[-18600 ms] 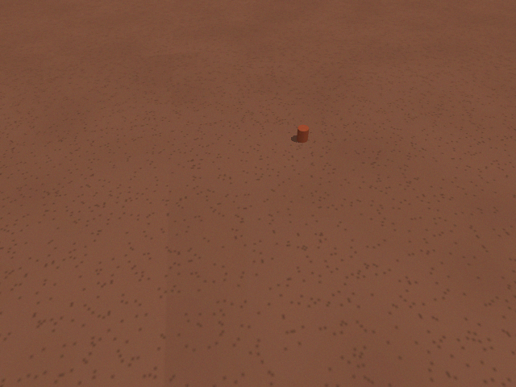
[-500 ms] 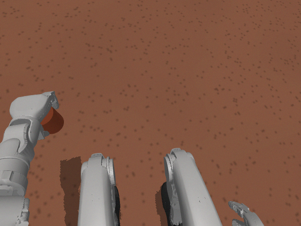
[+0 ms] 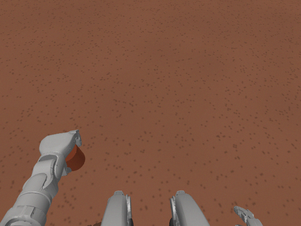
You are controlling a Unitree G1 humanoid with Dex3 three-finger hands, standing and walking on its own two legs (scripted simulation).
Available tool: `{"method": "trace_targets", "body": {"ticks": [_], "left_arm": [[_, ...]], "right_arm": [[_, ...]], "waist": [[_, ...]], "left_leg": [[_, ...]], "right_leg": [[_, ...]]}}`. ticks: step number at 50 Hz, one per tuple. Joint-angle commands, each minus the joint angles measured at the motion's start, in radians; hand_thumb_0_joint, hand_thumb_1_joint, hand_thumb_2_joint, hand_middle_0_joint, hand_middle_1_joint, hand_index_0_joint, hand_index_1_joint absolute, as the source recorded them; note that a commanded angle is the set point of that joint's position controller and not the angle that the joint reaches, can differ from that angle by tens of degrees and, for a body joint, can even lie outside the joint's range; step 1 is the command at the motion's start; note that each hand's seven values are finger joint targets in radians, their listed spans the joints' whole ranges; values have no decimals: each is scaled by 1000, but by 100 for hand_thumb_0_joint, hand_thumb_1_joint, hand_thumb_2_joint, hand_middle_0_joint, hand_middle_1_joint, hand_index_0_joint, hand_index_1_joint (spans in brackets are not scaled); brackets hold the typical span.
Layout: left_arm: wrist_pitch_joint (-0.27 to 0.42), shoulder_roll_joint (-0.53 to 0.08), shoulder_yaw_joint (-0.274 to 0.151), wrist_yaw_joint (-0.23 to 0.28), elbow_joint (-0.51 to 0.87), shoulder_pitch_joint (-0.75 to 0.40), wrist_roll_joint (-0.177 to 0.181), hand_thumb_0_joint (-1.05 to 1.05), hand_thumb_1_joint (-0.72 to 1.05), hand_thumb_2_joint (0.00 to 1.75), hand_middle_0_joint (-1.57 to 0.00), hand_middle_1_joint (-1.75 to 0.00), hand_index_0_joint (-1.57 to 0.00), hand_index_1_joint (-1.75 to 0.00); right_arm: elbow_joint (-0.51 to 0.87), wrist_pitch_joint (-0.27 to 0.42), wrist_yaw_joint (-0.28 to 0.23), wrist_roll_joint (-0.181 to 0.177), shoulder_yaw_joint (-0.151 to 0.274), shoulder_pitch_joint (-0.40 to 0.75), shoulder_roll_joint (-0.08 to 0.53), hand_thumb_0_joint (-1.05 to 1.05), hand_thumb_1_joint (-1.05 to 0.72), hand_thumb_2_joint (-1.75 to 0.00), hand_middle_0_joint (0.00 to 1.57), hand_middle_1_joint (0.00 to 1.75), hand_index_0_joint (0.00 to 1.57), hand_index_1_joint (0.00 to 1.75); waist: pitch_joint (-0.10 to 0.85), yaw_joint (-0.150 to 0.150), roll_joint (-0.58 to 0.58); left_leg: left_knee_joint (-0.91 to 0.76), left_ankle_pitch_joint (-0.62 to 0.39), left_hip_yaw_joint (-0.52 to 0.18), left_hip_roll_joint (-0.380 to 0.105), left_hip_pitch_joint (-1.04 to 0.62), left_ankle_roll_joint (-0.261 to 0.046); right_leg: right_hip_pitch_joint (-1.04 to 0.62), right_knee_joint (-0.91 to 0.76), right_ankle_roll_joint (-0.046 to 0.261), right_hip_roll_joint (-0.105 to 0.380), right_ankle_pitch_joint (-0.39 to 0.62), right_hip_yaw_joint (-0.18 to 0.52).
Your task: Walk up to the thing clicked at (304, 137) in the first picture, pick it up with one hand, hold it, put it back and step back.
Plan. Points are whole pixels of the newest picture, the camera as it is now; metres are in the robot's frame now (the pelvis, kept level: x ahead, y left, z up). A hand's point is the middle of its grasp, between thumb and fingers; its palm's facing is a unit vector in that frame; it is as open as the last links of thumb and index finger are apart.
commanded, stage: lift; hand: left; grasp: from above
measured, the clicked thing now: (69, 155) +0.36 +0.25 -0.11
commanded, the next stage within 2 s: hold in 0.56 s
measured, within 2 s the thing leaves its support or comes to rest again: neither
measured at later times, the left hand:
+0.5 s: hand (62, 142) +0.35 +0.23 +0.01, palm faces -0.44 -0.08 -0.89, open 10.2 cm
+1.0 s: hand (57, 126) +0.37 +0.22 +0.07, palm faces -0.44 -0.07 -0.89, open 10.2 cm
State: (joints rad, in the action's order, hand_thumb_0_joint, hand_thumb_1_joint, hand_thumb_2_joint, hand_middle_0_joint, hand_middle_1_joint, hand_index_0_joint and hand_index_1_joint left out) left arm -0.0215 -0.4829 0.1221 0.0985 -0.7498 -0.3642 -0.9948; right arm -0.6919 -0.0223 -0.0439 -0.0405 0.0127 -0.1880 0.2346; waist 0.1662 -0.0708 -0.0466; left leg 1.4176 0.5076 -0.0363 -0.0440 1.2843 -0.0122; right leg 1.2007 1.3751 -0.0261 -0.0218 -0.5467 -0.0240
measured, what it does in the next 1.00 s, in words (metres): rises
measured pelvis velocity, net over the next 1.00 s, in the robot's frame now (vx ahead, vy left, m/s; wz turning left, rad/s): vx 0.06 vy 0.00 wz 0.00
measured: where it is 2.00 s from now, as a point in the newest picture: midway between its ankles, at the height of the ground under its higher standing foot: outside the picture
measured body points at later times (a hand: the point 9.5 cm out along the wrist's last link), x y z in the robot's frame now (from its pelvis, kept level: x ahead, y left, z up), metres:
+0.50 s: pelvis +0.04 +0.00 +0.10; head +0.10 +0.00 +0.54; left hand +0.37 +0.23 +0.06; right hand +0.12 -0.27 -0.02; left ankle +0.08 +0.11 -0.59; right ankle +0.06 -0.14 -0.59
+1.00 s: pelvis +0.06 +0.00 +0.13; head +0.10 -0.01 +0.58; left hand +0.39 +0.23 +0.12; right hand +0.17 -0.27 +0.01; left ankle +0.08 +0.11 -0.59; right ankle +0.06 -0.14 -0.59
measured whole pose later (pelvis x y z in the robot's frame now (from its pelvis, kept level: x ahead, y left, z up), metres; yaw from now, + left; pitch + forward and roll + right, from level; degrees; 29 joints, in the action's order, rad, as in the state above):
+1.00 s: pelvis +0.06 +0.00 +0.13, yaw +0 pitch +7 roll +0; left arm -0.04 -0.38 0.21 0.10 -0.80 -0.31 -0.99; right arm -0.71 -0.03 -0.04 -0.05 0.05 -0.24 0.25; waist 0.06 -0.03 -0.04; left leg 0.68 0.31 0.04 -0.02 0.50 -0.01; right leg 0.45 0.67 -0.02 0.00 -0.34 0.04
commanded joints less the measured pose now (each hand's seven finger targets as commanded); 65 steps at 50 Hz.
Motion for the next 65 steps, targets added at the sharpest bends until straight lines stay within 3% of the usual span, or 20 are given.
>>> {"method": "trace_targets", "body": {"ticks": [1,4,5,8,9,12,14,17,19,22,24,32,36,40,44,48,50,53,58,65], "left_arm": [[18,-159,-41,47,139,-293,-3,0,36,108,-69,-118,-73,-114],[19,-160,-55,70,109,-287,-10,0,35,107,-67,-119,-72,-115],[18,-135,-31,76,109,-300,-15,0,36,106,-68,-120,-72,-115],[14,-143,-44,97,60,-300,-19,0,35,109,-68,-119,-72,-115],[14,-148,-41,104,69,-310,-22,0,35,108,-68,-119,-72,-115],[6,-117,-17,114,50,-314,-25,0,39,107,-71,-117,-75,-113],[1,-153,-57,125,53,-290,-22,0,37,109,-70,-117,-74,-113],[-2,-98,-11,120,60,-285,-24,0,38,107,-71,-116,-75,-112],[-7,-133,-41,121,61,-280,-20,0,38,108,-71,-116,-75,-112],[-16,-87,-8,119,78,-284,-11,0,38,109,-72,-116,-75,-112],[-21,-109,-27,118,69,-266,-4,0,37,107,-70,-117,-74,-112],[-18,-84,5,99,78,-289,-3,0,36,111,-68,-121,-73,-116],[-18,-96,-5,97,85,-274,-3,0,37,106,-68,-120,-73,-114],[-12,-96,3,71,118,-290,-6,0,35,105,-66,-118,-72,-112],[-11,-98,1,55,122,-264,2,0,36,106,-67,-119,-72,-114],[-9,-113,-5,42,166,-281,-6,0,34,106,-65,-120,-70,-114],[-15,-84,16,32,153,-268,0,0,34,107,-65,-120,-71,-114],[-16,-106,-1,15,159,-263,1,0,34,108,-64,-121,-70,-115],[-11,-107,0,-6,175,-246,-4,0,34,107,-64,-121,-70,-115],[-12,-104,0,-23,217,-243,-6,0,34,108,-64,-121,-70,-115]], "right_arm": [[69,50,-20,2,58,-51,157,0,-91,-91,20,30,20,30],[57,57,-22,4,63,-75,158,0,-91,-90,20,30,20,30],[55,58,-22,7,60,-78,154,0,-91,-91,20,30,20,30],[48,63,-21,10,64,-90,159,0,-91,-90,20,30,20,30],[47,62,-20,9,64,-90,156,0,-91,-91,20,30,20,30],[52,62,-15,11,64,-83,155,0,-91,-90,20,30,20,30],[54,60,-15,12,68,-87,158,0,-91,-90,20,30,20,30],[60,56,-11,13,66,-80,154,0,-91,-90,20,30,20,30],[61,52,-12,9,73,-87,161,0,-91,-90,20,30,20,30],[61,50,-11,11,71,-85,153,0,-91,-90,20,30,20,30],[57,49,-12,8,74,-87,161,0,-91,-90,20,30,20,30],[62,44,-13,5,76,-75,159,0,-91,-90,20,30,20,30],[74,41,-9,1,76,-58,160,0,-91,-90,20,30,20,30],[74,40,-10,-2,79,-57,159,0,-91,-90,20,30,20,30],[84,37,-10,-7,80,-48,162,0,-90,-90,20,30,20,30],[88,32,-8,-9,85,-50,168,0,-90,-90,20,30,20,30],[91,30,-6,-9,82,-44,164,0,-90,-90,20,30,20,30],[90,25,-6,-9,85,-49,167,0,-90,-90,20,30,20,30],[114,13,-3,-13,79,-27,164,0,-90,-90,20,30,20,30],[127,2,-2,-15,76,-14,162,0,-90,-90,20,30,20,30]], "waist": [[332,-12,-72],[334,-7,-45],[323,-10,-48],[283,-9,-43],[272,3,-46],[254,-1,-24],[277,19,-22],[256,5,-20],[259,16,-13],[250,9,-12],[237,18,-12],[191,10,9],[169,29,7],[186,23,2],[171,31,18],[203,46,8],[186,34,31],[191,43,22],[144,48,26],[148,52,26]], "left_leg": [[-345,-22,-26,19,-470,6],[-383,-119,-14,22,-529,6],[-400,-138,-7,24,-546,5],[-456,-140,-3,26,-589,7],[-474,-147,8,31,-597,5],[-515,-169,21,35,-653,4],[-538,-212,19,37,-685,5],[-579,-234,24,39,-734,8],[-599,-261,29,41,-760,6],[-634,-285,34,42,-806,8],[-662,-304,34,38,-836,12],[-729,-340,44,47,-901,8],[-771,-328,46,49,-923,11],[-790,-377,45,48,-968,12],[-807,-406,53,51,-991,11],[-811,-498,56,50,-1035,11],[-818,-509,59,49,-1042,7],[-824,-548,63,50,-1052,2],[-859,-499,70,57,-1049,-1],[-886,-518,72,52,-1087,-3]], "right_leg": [[-213,-297,50,-33,80,-2],[-302,-356,49,-34,154,3],[-321,-375,49,-36,175,4],[-365,-430,47,-33,174,7],[-389,-456,47,-33,181,12],[-443,-510,43,-28,202,17],[-495,-535,40,-27,238,22],[-523,-569,40,-24,261,22],[-560,-594,38,-24,287,26],[-600,-635,36,-22,311,30],[-614,-649,39,-23,323,25],[-689,-733,31,-20,361,35],[-722,-760,35,-19,341,33],[-755,-771,36,-22,384,36],[-792,-794,34,-22,411,40],[-825,-795,34,-23,487,38],[-837,-806,31,-22,508,39],[-860,-817,29,-22,545,40],[-886,-851,28,-16,513,44],[-911,-870,30,-18,525,42]]}}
